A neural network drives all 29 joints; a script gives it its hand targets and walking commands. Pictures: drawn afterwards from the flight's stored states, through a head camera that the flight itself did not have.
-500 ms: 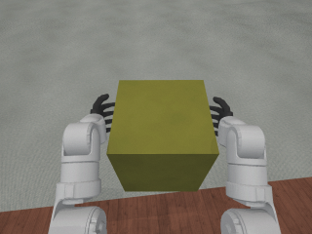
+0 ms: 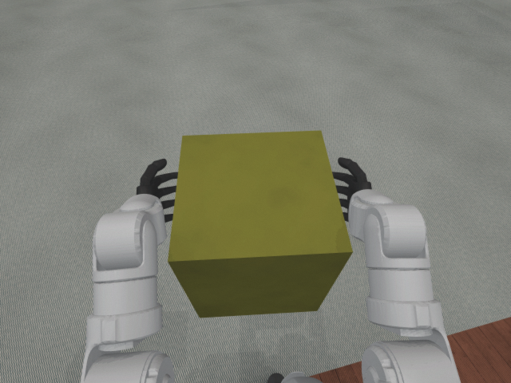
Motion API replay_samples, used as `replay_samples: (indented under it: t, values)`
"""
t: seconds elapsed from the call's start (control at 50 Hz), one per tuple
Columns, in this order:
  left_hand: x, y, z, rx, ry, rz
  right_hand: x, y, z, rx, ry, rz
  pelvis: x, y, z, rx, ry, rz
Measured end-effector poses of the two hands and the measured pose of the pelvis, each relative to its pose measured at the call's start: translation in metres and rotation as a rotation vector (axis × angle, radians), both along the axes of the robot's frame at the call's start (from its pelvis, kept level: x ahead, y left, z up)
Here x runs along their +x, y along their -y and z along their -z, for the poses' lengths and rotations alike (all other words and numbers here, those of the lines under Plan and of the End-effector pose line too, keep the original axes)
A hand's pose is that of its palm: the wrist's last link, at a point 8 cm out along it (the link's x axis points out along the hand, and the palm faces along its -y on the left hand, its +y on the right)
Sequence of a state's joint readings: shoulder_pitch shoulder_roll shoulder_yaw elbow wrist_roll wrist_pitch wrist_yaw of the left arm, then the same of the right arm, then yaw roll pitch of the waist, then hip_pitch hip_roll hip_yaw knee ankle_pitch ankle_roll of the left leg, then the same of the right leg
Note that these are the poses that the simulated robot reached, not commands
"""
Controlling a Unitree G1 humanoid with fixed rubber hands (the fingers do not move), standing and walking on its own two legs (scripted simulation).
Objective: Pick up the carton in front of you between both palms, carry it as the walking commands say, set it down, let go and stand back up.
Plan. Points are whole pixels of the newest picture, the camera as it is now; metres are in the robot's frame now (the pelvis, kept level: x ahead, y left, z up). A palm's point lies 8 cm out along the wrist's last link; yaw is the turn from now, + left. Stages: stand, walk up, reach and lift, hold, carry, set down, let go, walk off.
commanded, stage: carry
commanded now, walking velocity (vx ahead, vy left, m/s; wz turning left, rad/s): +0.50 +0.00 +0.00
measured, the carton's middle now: (255, 231) +0.36 -0.02 +0.04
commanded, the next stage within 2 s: none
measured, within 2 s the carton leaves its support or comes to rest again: neither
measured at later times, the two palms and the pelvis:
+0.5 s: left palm (162, 107) +0.66 +0.16 +0.08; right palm (299, 105) +0.67 -0.14 +0.07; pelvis +0.31 -0.01 -0.04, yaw -1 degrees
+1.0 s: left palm (180, 45) +0.95 +0.13 +0.08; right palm (288, 44) +0.94 -0.17 +0.09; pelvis +0.62 -0.01 -0.02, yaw -2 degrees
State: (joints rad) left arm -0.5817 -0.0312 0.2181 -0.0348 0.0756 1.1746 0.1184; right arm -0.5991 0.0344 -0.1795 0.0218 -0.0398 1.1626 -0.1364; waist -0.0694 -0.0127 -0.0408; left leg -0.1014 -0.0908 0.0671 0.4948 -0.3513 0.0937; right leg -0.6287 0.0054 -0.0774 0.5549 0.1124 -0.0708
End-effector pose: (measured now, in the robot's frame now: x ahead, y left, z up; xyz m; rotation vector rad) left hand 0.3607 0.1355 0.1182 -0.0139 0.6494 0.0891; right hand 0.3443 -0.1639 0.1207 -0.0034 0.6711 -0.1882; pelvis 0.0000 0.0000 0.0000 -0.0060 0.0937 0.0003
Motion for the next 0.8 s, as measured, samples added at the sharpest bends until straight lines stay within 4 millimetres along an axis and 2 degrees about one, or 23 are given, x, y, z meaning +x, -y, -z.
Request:
replay_samples:
  t: [0.08,0.12,0.2,0.26,0.34,0.42,0.52,0.6,0.7,0.8]
  values:
    - [0.061,0.008,0.006,0.034,0.029,-0.014,0.068,0.008,0.014,0.011,0.028,-0.031,0.068,0.01,0.031,0.027,0.028,-0.014]
    - [0.085,0.007,0.016,0.063,0.009,-0.024,0.098,0.008,0.028,0.023,0.008,-0.053,0.091,0.012,0.04,0.001,0.027,-0.004]
    - [0.115,-0.001,0.044,0.057,-0.104,-0.06,0.14,-0.001,0.052,0.014,-0.103,-0.096,0.131,0.022,0.038,0.01,0.027,-0.002]
    - [0.14,-0.006,0.054,0.05,-0.144,-0.082,0.171,-0.006,0.061,0.012,-0.143,-0.114,0.161,0.026,0.033,0.018,0.02,-0.006]
    - [0.185,-0.01,0.054,0.044,-0.128,-0.098,0.219,-0.01,0.063,0.026,-0.128,-0.115,0.204,0.025,0.029,0.026,0.008,-0.003]
    - [0.239,-0.014,0.046,0.04,-0.08,-0.096,0.269,-0.014,0.058,0.039,-0.08,-0.098,0.254,0.019,0.029,0.028,0.002,0.005]
    - [0.318,-0.022,0.037,0.034,-0.015,-0.079,0.341,-0.022,0.049,0.038,-0.014,-0.079,0.328,0.006,0.039,0.016,0.0,0.012]
    - [0.387,-0.028,0.046,0.016,-0.003,-0.043,0.399,-0.027,0.053,0.0,-0.003,-0.057,0.392,-0.005,0.056,0.019,0.016,0.016]
    - [0.443,-0.019,0.064,0.026,-0.114,0.016,0.438,-0.019,0.07,-0.008,-0.116,-0.013,0.441,-0.015,0.044,0.007,0.013,0.022]
    - [0.494,-0.01,0.057,0.022,-0.116,0.038,0.483,-0.01,0.061,0.002,-0.117,0.02,0.489,-0.017,0.029,-0.015,0.008,0.029]
